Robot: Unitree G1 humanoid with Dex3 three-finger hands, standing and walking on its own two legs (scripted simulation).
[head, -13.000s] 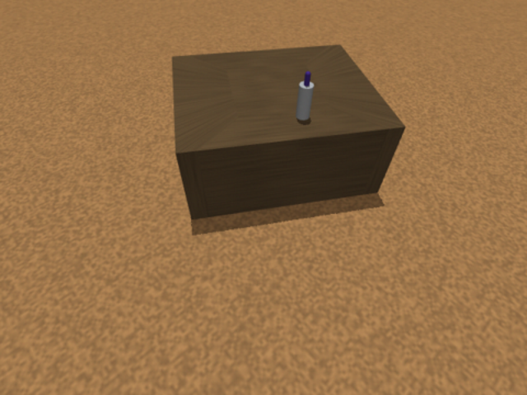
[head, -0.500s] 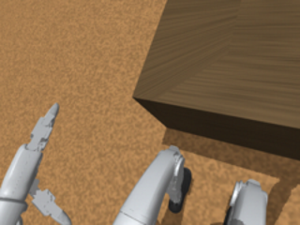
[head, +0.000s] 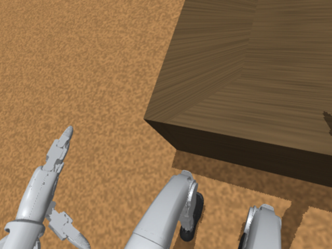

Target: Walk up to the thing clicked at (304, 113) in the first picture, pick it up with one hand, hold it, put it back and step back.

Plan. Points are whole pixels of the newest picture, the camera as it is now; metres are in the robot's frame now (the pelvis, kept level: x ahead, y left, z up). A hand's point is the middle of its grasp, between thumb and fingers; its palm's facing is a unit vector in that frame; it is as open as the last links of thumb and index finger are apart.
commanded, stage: settle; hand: right
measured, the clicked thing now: out of the picture +0.56 -0.25 +0.00
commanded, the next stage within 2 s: lift in 0.36 s
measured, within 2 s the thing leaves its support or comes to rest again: neither
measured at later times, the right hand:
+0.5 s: hand out of the picture +0.56 -0.24 +0.01, palm faces +0.27 +0.96 +0.02, open 8.4 cm
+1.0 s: hand out of the picture +0.52 -0.24 +0.07, palm faces +0.28 +0.96 +0.01, open 8.4 cm
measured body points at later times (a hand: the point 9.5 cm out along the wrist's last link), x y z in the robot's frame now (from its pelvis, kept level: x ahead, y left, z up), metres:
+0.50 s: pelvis +0.01 +0.00 +0.03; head +0.20 -0.08 +0.43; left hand +0.18 +0.26 +0.11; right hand +0.54 -0.29 +0.02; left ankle +0.11 +0.13 -0.54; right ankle +0.03 -0.11 -0.54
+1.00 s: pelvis +0.03 +0.00 +0.07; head +0.17 -0.06 +0.49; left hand +0.19 +0.26 +0.12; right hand +0.50 -0.29 +0.08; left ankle +0.11 +0.13 -0.54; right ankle +0.03 -0.11 -0.54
